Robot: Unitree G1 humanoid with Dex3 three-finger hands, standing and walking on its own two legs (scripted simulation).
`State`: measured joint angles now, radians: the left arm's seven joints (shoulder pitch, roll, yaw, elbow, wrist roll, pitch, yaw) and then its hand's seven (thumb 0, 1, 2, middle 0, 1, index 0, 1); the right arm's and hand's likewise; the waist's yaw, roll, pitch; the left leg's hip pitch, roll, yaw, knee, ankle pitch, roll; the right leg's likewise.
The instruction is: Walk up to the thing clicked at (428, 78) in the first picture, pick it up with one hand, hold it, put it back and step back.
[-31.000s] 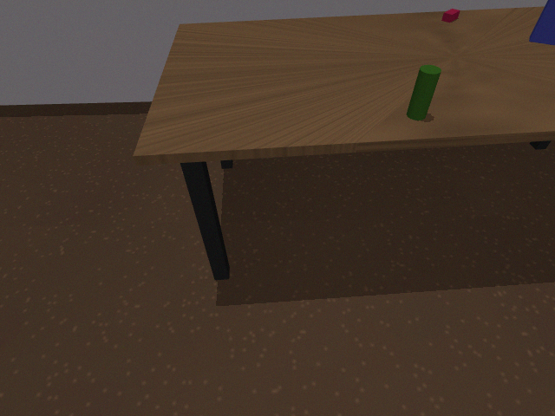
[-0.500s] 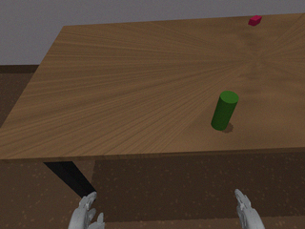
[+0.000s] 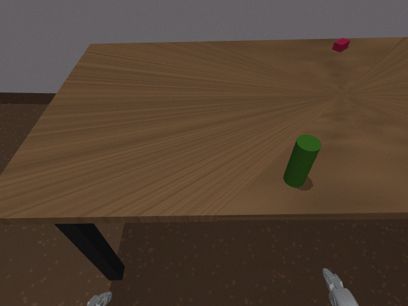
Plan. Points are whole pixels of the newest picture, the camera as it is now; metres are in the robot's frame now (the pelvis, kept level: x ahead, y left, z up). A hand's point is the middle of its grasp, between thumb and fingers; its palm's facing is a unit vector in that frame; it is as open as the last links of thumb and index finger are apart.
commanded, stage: home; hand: right
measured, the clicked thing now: (300, 162) +0.44 -0.20 +0.02
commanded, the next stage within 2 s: stand in 1.74 s
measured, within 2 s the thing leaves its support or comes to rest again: neither
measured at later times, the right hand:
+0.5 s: hand out of the picture +0.03 -0.25 -0.14, palm faces -0.04 +0.92 -0.38, open 17.4 cm
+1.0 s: hand out of the picture +0.05 -0.25 -0.14, palm faces -0.04 +0.93 -0.37, open 17.5 cm
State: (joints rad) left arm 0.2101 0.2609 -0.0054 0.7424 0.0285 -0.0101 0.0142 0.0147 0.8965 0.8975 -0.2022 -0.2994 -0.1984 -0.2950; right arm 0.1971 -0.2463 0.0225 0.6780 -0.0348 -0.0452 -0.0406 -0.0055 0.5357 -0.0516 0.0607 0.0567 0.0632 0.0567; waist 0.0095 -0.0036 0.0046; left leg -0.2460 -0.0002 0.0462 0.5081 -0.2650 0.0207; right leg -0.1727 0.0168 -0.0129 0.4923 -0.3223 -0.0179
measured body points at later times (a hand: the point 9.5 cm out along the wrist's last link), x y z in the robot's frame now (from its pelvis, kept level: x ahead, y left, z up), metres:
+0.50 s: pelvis -0.03 +0.01 +0.01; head -0.04 +0.02 +0.46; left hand +0.03 +0.31 -0.13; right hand +0.03 -0.30 -0.11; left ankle +0.00 +0.11 -0.74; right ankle -0.04 -0.11 -0.74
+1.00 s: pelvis -0.02 +0.01 +0.01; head -0.02 +0.01 +0.46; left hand +0.03 +0.31 -0.13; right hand +0.05 -0.30 -0.12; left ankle +0.00 +0.11 -0.74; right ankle -0.04 -0.11 -0.74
